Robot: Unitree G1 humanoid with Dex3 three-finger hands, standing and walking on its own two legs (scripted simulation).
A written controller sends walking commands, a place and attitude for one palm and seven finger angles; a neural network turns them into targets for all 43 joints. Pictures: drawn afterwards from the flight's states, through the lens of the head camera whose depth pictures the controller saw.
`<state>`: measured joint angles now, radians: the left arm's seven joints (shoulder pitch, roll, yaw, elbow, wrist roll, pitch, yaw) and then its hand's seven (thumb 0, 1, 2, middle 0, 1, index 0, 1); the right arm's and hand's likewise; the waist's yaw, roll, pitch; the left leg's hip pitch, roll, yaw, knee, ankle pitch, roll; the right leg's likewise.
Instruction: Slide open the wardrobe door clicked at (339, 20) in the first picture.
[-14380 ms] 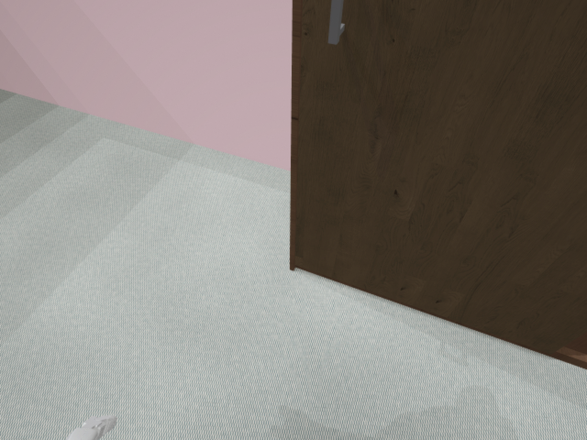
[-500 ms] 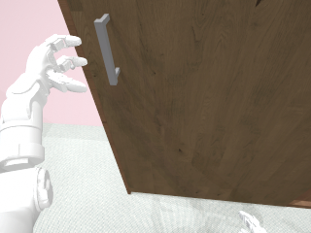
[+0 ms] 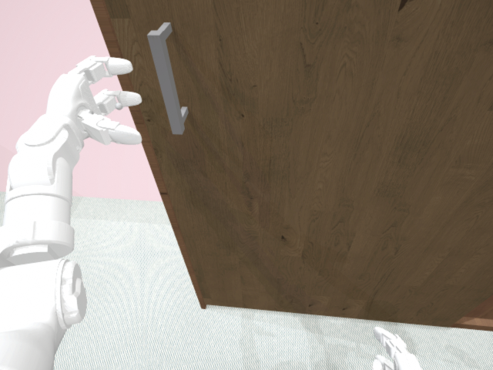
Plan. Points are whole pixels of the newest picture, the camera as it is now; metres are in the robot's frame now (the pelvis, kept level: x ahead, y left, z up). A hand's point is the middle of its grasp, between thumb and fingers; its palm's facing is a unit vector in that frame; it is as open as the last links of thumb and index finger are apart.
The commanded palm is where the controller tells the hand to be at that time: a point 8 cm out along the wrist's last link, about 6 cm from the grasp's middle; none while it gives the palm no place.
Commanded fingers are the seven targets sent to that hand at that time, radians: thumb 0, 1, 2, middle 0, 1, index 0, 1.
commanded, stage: feel for the door with the fingertips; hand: left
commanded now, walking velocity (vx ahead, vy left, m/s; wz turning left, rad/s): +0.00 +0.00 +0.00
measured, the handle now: (172, 81) +0.48 +0.14 +0.25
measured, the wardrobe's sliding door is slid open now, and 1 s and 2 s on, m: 0.00 0.00 0.00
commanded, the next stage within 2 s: slide the fingers in behind the handle in 1.10 s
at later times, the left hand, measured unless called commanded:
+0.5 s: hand (146, 103) +0.42 +0.16 +0.25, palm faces -0.06 -1.00 -0.03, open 13.9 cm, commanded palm +0.39 +0.21 +0.26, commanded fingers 0.00 -0.50 0.30 -0.30 -1.20 -0.30 -1.20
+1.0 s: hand (146, 97) +0.43 +0.16 +0.26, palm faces -0.02 -1.00 -0.03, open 13.9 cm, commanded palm +0.41 +0.21 +0.26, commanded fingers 0.00 -0.50 0.30 -0.30 -1.20 -0.30 -1.20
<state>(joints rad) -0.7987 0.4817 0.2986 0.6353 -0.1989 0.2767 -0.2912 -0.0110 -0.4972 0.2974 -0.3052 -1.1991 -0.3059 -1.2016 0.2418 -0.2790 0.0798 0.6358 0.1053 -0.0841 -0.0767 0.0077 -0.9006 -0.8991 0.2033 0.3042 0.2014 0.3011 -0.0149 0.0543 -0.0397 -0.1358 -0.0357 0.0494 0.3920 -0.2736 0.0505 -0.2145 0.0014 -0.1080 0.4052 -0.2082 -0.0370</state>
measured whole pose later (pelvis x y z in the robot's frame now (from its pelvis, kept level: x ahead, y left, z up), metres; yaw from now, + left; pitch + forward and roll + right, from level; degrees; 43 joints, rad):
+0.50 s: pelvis +0.00 +0.00 +0.00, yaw +0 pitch +0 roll +0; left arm -0.76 0.36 0.24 0.46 -0.22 0.32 -0.21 -0.01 -0.50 0.30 -0.30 -1.20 -0.30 -1.20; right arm 0.22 -0.27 0.07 0.65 0.10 -0.08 -0.07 0.01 -0.90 -0.90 0.20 0.30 0.20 0.30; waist 0.00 0.06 -0.04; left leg -0.12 -0.04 0.05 0.39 -0.28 0.05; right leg -0.20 0.00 -0.10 0.41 -0.21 -0.03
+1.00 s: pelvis +0.00 -0.01 +0.00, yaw +0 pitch +0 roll +0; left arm -0.85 0.40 0.25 0.62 -0.20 0.30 -0.19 -0.01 -0.50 0.30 -0.30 -1.20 -0.31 -1.20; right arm 0.24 -0.28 0.07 0.66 0.10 -0.06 -0.08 0.01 -0.90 -0.90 0.20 0.30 0.20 0.30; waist -0.02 0.05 -0.04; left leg -0.12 -0.03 0.05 0.39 -0.27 0.04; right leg -0.20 0.01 -0.11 0.40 -0.20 -0.04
